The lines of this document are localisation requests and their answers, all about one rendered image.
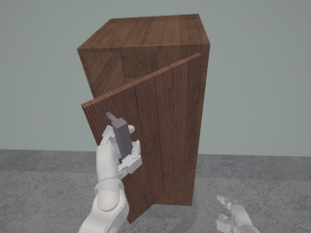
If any handle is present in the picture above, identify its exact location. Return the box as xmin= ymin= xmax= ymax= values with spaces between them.
xmin=105 ymin=112 xmax=133 ymax=160

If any robot left forearm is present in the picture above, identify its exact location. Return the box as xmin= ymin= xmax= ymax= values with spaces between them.
xmin=78 ymin=178 xmax=129 ymax=233

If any robot right hand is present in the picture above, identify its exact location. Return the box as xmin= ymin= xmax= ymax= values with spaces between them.
xmin=216 ymin=194 xmax=253 ymax=233

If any robot left hand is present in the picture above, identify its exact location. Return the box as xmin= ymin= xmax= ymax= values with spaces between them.
xmin=96 ymin=125 xmax=143 ymax=183

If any cupboard door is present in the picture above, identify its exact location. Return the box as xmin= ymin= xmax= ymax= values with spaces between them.
xmin=81 ymin=52 xmax=203 ymax=224

